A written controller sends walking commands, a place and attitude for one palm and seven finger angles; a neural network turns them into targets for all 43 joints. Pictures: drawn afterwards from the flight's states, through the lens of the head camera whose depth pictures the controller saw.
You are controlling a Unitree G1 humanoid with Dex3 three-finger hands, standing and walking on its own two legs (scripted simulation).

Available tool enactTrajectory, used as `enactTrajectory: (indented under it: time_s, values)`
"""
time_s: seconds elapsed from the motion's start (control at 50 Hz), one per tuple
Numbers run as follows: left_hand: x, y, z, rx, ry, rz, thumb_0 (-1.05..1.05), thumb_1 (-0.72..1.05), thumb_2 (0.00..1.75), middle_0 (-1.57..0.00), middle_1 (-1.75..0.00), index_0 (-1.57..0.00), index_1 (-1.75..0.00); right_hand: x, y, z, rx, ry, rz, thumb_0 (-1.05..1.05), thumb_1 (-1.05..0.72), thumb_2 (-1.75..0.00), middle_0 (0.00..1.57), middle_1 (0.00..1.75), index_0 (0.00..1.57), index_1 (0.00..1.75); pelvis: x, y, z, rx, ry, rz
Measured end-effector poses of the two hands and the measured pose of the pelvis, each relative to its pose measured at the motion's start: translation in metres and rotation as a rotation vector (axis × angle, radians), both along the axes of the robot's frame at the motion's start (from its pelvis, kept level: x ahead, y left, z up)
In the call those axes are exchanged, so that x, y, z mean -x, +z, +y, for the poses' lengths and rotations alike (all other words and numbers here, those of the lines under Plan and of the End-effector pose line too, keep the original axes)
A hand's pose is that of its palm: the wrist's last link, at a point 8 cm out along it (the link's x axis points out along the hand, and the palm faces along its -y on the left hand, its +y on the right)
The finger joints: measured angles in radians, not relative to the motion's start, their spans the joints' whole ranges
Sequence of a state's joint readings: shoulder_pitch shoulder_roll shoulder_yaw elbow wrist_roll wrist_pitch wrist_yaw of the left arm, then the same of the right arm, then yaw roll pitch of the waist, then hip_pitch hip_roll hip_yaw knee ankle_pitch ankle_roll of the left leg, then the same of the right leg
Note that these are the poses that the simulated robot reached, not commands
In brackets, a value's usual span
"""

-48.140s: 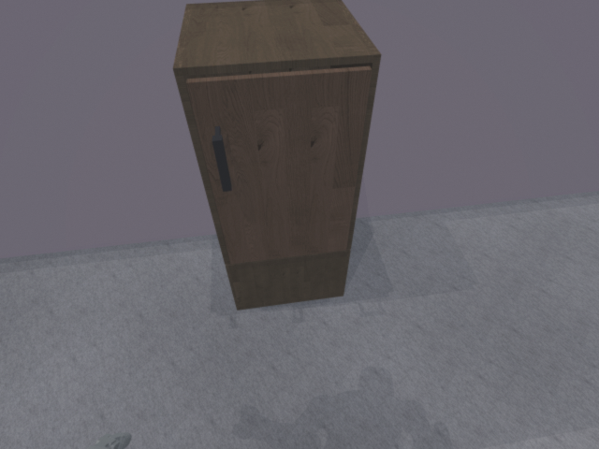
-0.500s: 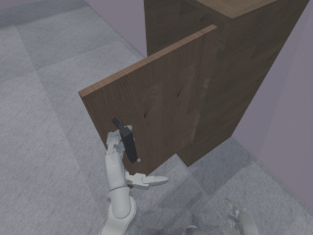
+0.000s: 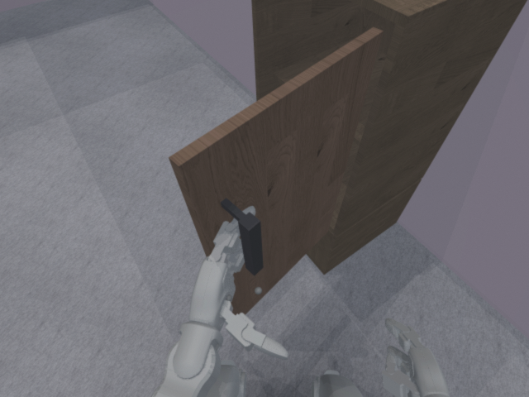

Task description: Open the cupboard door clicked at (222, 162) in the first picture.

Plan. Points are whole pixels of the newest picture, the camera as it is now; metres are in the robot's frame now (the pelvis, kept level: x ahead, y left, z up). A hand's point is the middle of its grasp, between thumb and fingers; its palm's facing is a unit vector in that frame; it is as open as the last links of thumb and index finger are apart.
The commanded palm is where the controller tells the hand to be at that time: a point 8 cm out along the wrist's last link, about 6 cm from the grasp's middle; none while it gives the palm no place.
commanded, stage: slide the hand sideways off the handle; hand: left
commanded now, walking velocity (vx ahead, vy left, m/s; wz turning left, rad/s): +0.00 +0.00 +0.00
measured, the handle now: (242, 238) +0.33 +0.05 +0.06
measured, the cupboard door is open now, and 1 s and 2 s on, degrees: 100 100 100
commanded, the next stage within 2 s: draw the hand back to the body in 0.94 s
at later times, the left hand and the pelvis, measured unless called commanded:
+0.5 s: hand (230, 318) +0.22 +0.06 +0.05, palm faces -0.06 -1.00 +0.03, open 16.2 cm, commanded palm +0.19 +0.12 +0.05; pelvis +0.01 +0.00 -0.01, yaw +0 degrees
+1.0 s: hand (193, 341) +0.19 +0.10 +0.05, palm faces -0.06 -1.00 +0.01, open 16.3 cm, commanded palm +0.17 +0.15 +0.05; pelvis +0.01 -0.01 -0.02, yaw +0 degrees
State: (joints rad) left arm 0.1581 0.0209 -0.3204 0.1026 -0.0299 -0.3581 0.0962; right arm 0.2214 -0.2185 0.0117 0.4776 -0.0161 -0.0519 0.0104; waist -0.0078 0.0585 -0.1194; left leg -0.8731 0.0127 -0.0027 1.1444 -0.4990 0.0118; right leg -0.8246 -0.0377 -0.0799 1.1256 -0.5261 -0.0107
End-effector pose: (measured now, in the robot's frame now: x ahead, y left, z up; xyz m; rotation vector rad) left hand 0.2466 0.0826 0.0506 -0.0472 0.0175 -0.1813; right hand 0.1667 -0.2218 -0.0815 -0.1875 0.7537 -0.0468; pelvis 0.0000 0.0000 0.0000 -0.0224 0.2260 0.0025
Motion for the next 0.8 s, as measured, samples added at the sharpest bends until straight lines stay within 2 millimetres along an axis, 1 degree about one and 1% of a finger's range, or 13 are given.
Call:
enactTrajectory:
  time_s: [0.06,0.18,0.28,0.4,0.48,0.58,0.68,0.8]
  values:
    - [0.001,0.001,-0.002,0.027,0.054,0.007,-0.01,-0.50,0.29,-0.16,-0.32,-0.15,-0.33,0.004,0.001,0.001,0.000,-0.004,0.003,0.02,-0.90,-0.90,0.20,0.30,0.20,0.30,0.001,-0.001,0.002,-0.006,-0.007,0.006]
    - [0.006,0.001,-0.002,-0.028,0.079,-0.027,-0.01,-0.50,0.30,-0.15,-0.31,-0.16,-0.31,0.007,0.000,0.005,-0.010,0.002,0.011,0.02,-0.90,-0.90,0.20,0.30,0.20,0.30,0.000,-0.005,0.002,-0.010,-0.015,0.017]
    - [0.018,0.002,0.011,-0.040,0.086,-0.010,-0.01,-0.50,0.30,-0.15,-0.31,-0.16,-0.30,0.004,0.001,0.008,-0.022,0.003,0.009,0.02,-0.90,-0.90,0.20,0.30,0.20,0.30,-0.003,-0.004,0.001,-0.009,-0.017,0.012]
    - [0.035,0.005,0.025,-0.028,0.112,0.015,-0.01,-0.50,0.30,-0.16,-0.31,-0.18,-0.31,-0.008,0.007,0.008,-0.022,0.013,-0.028,0.02,-0.90,-0.90,0.21,0.30,0.20,0.30,-0.007,-0.002,-0.001,-0.006,-0.013,0.010]
    - [0.043,0.003,0.031,-0.022,0.123,0.012,-0.01,-0.50,0.30,-0.15,-0.31,-0.18,-0.31,-0.017,0.009,0.005,-0.009,0.025,-0.056,0.02,-0.90,-0.90,0.21,0.30,0.20,0.30,-0.008,-0.006,-0.004,-0.005,-0.008,0.019]
    - [0.048,0.000,0.037,-0.038,0.112,0.002,-0.01,-0.50,0.30,-0.16,-0.31,-0.17,-0.31,-0.025,0.006,0.001,0.003,0.033,-0.070,0.02,-0.90,-0.90,0.20,0.30,0.20,0.30,-0.009,-0.011,-0.007,-0.005,-0.006,0.032]
    - [0.054,0.001,0.046,-0.046,0.111,0.015,-0.01,-0.50,0.30,-0.16,-0.31,-0.18,-0.31,-0.027,0.003,-0.004,0.002,0.017,-0.070,0.02,-0.90,-0.90,0.20,0.30,0.20,0.30,-0.011,-0.013,-0.009,-0.004,-0.007,0.038]
    - [0.062,-0.001,0.065,-0.059,0.160,0.043,-0.01,-0.50,0.30,-0.15,-0.31,-0.17,-0.31,-0.025,0.001,-0.008,0.007,-0.004,-0.061,0.02,-0.90,-0.90,0.20,0.30,0.20,0.30,-0.012,-0.014,-0.012,-0.002,-0.005,0.041]
